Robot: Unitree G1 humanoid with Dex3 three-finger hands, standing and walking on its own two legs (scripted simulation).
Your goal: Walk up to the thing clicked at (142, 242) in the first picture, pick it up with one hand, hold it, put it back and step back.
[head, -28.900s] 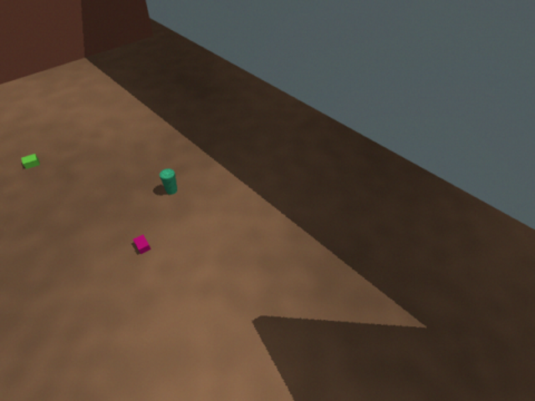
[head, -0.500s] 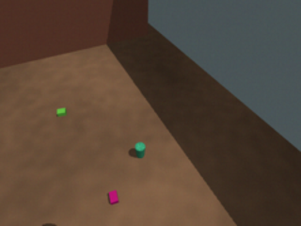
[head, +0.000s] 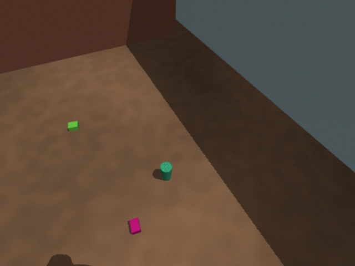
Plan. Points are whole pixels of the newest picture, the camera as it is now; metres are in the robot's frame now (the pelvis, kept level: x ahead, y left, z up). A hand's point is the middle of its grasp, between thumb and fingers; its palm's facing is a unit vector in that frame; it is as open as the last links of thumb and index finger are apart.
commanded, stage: walk up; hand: left
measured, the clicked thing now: (135, 226) +0.43 +0.22 -0.77
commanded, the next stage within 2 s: stand in 1.26 s
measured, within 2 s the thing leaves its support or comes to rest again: neither
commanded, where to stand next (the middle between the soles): -0.01 +0.00 m, yaw +0 degrees
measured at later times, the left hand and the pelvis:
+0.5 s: hand out of the picture +0.05 +0.26 -0.16, palm faces -0.02 -0.94 -0.34, open 7.4 cm; pelvis -0.03 +0.00 +0.00, yaw +0 degrees
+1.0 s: hand out of the picture +0.06 +0.25 -0.16, palm faces -0.02 -0.94 -0.35, open 7.4 cm; pelvis -0.02 +0.00 +0.00, yaw +0 degrees
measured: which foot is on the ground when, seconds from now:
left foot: down 0.00-1.00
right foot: down 0.00-1.00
